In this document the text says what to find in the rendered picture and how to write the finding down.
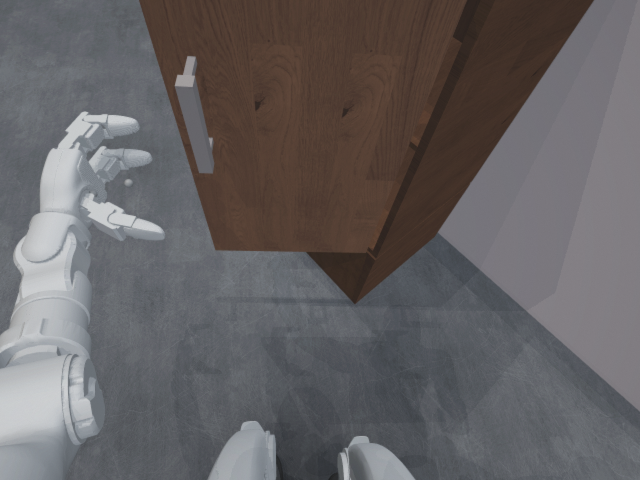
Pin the left robot hand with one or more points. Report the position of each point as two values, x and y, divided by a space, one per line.
67 176

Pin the left robot upper arm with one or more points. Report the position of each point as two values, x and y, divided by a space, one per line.
48 408

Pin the handle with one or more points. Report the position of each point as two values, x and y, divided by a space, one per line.
189 99

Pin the left robot thigh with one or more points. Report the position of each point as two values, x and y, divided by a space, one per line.
247 455

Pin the cupboard door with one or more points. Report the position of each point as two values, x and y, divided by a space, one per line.
311 104

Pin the robot left shin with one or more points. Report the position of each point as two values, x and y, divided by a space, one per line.
251 425

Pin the robot left forearm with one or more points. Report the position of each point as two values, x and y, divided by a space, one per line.
53 308

